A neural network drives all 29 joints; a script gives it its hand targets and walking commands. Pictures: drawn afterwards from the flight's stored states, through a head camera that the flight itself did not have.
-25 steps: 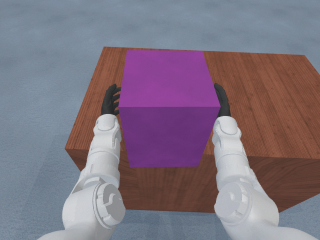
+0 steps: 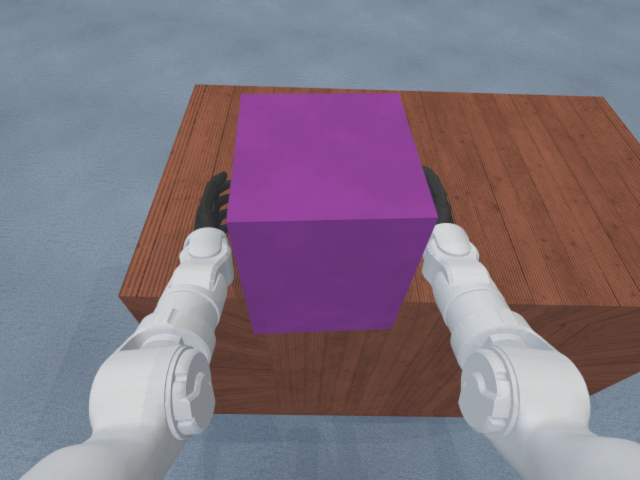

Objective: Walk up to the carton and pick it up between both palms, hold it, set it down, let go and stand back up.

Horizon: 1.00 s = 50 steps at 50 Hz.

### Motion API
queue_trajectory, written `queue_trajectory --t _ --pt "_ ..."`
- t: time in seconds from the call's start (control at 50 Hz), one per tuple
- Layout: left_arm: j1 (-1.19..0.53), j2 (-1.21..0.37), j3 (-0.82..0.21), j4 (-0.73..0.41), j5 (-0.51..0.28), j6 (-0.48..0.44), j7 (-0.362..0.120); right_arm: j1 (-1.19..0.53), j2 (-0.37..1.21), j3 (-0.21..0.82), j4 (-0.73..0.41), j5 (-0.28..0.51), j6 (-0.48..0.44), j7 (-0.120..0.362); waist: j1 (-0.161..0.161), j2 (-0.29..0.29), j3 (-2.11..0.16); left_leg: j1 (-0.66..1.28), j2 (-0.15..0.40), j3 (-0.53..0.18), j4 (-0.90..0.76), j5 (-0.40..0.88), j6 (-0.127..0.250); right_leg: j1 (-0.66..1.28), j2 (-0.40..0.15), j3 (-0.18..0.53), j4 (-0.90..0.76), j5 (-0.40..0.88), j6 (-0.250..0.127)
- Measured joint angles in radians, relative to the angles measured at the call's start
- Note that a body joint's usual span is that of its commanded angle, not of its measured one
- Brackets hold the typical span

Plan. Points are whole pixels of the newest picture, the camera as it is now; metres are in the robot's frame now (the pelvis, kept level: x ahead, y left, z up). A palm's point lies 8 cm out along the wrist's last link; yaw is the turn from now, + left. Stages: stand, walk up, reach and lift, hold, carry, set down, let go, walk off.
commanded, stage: set down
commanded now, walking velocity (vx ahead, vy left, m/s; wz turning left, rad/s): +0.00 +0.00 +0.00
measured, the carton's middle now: (322, 220) +0.44 +0.01 +0.07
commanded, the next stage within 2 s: none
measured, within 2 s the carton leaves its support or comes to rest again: neither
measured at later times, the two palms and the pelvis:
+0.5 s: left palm (162, 194) +0.45 +0.21 +0.11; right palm (484, 173) +0.47 -0.20 +0.13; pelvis -0.01 -0.02 -0.01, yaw +2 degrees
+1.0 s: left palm (154, 154) +0.45 +0.20 +0.17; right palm (503, 139) +0.46 -0.19 +0.19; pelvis -0.02 -0.03 +0.00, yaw +2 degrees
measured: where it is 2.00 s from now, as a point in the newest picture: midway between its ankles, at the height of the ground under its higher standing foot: outside the picture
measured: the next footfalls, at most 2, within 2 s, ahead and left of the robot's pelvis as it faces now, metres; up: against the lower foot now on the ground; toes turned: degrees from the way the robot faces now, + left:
none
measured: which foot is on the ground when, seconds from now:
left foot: down 0.00-1.00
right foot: down 0.00-1.00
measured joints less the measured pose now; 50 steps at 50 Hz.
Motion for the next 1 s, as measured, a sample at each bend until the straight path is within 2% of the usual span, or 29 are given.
queue_trajectory --t 0.06,0.14,0.24,0.36,0.46,0.56,0.84,1.0 --pt "-0.038 0.041 -0.118 0.065 -0.124 -0.012 0.014 -0.032 -0.054 0.15 0.04 0.149 0.026 -0.031 0.004 0.009 -0.049 -0.081 0.008 -0.005 0.045 -0.014 -0.001 -0.073 0.004 -0.005 0.03 -0.007 -0.001" --pt "-0.08 0.087 -0.228 0.102 -0.247 -0.01 0.015 -0.075 -0.117 0.272 0.068 0.29 0.049 -0.052 0.007 0.016 -0.097 -0.159 0.014 -0.017 0.092 -0.029 -0.005 -0.142 0.008 -0.016 0.064 -0.019 -0.004" --pt "-0.125 0.147 -0.302 0.108 -0.338 0.017 -0.008 -0.134 -0.191 0.336 0.103 0.392 0.063 -0.047 0.009 0.008 -0.114 -0.199 0.019 -0.031 0.119 -0.036 -0.011 -0.177 0.011 -0.029 0.087 -0.028 -0.01" --pt "-0.146 0.215 -0.346 0.078 -0.379 0.033 -0.048 -0.176 -0.258 0.374 0.123 0.473 0.069 -0.014 0.002 -0.006 -0.11 -0.205 0.021 -0.044 0.114 -0.027 -0.019 -0.181 0.013 -0.041 0.087 -0.027 -0.018" --pt "-0.149 0.255 -0.37 0.047 -0.407 0.055 -0.076 -0.181 -0.291 0.404 0.1 0.518 0.085 0.005 -0.005 -0.009 -0.1 -0.19 0.018 -0.049 0.092 -0.013 -0.023 -0.169 0.012 -0.047 0.078 -0.022 -0.023" --pt "-0.148 0.277 -0.371 0.015 -0.427 0.095 -0.095 -0.172 -0.305 0.425 0.049 0.543 0.123 0.004 -0.01 -0.008 -0.084 -0.164 0.013 -0.049 0.061 0.006 -0.024 -0.151 0.009 -0.047 0.063 -0.013 -0.026" --pt "-0.141 0.302 -0.281 -0.159 -0.412 0.275 -0.098 -0.159 -0.282 0.415 -0.166 0.543 0.28 -0.061 -0.02 -0.003 -0.035 -0.077 0.011 -0.035 -0.016 0.047 -0.026 -0.08 0.012 -0.034 0.013 0.016 -0.032" --pt "-0.193 0.332 -0.267 -0.176 -0.414 0.372 -0.091 -0.229 -0.286 0.41 -0.17 0.557 0.369 -0.083 -0.028 -0.007 -0.016 -0.031 0.012 -0.035 -0.036 0.055 -0.029 -0.033 0.015 -0.034 -0.007 0.024 -0.035"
